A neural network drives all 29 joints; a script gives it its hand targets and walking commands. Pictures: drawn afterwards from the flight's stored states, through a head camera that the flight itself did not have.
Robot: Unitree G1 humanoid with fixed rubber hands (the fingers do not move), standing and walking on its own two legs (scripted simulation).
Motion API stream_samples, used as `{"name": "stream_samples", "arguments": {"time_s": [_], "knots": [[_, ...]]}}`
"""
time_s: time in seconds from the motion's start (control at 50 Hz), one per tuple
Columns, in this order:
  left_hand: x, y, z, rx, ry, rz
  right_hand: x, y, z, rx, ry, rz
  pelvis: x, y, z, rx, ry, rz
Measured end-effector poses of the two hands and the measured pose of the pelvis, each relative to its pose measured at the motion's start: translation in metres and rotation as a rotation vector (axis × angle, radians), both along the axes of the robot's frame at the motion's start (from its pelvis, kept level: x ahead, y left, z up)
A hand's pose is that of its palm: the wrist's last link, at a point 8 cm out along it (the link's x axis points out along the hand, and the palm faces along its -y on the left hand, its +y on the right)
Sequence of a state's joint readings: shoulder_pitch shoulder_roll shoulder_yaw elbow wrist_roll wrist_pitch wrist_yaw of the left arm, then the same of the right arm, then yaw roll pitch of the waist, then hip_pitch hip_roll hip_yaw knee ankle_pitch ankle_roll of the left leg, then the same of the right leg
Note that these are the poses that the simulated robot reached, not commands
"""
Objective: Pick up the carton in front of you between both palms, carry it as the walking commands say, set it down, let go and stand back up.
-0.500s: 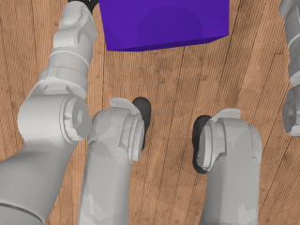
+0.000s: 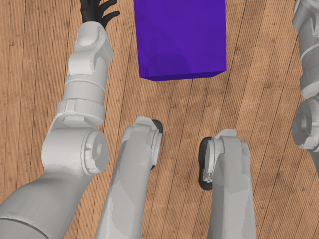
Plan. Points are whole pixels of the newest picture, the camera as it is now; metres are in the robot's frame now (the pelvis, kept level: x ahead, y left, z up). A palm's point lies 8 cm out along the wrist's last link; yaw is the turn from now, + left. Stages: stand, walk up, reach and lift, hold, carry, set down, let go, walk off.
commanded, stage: set down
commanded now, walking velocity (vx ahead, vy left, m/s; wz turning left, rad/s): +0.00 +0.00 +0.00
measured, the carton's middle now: (180, 43) +0.53 +0.04 -0.34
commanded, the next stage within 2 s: let go in 0.56 s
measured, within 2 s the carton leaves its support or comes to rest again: neither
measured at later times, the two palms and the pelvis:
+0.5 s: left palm out of the picture +0.50 +0.21 +0.03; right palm out of the picture +0.59 -0.18 +0.04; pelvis +0.02 +0.00 +0.13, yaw -1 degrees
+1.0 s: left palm out of the picture +0.41 +0.23 +0.15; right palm out of the picture +0.45 -0.20 +0.14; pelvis +0.07 +0.01 +0.25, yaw -4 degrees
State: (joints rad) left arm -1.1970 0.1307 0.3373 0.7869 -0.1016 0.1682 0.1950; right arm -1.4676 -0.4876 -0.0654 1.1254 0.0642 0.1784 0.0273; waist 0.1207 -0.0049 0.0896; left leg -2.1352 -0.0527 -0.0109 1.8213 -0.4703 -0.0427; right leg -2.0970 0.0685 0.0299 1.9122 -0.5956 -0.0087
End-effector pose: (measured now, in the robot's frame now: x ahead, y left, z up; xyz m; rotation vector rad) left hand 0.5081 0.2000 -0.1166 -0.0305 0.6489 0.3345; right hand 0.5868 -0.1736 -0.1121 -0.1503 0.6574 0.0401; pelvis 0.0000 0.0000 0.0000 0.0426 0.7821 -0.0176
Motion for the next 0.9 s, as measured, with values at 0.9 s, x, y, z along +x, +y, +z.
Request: {"name": "stream_samples", "arguments": {"time_s": [0.9], "knots": [[-0.070,0.010,0.236,0.082,0.111,-0.270,-0.100,-0.030,0.228,-0.079,0.048,-0.136,0.058,0.006,0.231,-0.040,-0.101,-0.031]]}}
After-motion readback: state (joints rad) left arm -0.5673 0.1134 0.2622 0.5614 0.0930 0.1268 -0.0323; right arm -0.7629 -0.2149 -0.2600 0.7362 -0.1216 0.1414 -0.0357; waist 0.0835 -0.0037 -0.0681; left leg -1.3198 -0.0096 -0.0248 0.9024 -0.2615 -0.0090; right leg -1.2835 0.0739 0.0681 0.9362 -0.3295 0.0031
